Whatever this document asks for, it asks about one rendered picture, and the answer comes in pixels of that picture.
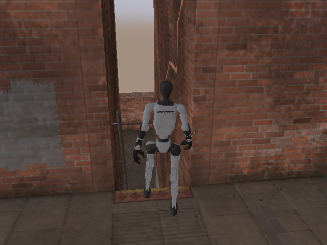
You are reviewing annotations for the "robot left upper arm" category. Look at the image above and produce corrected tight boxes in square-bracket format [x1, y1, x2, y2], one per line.
[141, 103, 155, 132]

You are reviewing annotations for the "robot left forearm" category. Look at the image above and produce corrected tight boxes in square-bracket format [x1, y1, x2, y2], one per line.
[134, 124, 146, 150]

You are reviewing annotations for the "left robot hand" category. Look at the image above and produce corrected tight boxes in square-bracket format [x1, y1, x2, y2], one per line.
[133, 149, 145, 164]

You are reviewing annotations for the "robot right forearm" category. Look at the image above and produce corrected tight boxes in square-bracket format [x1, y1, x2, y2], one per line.
[184, 124, 192, 142]

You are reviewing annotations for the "humanoid robot torso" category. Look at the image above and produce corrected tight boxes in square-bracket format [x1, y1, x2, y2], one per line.
[153, 101, 177, 153]

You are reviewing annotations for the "right robot hand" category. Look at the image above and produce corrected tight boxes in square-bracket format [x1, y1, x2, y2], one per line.
[180, 140, 192, 150]

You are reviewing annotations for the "robot right upper arm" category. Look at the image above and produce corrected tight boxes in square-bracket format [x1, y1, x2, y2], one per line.
[176, 104, 189, 131]

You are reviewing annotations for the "humanoid robot head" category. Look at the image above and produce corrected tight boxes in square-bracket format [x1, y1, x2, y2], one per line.
[157, 81, 174, 106]

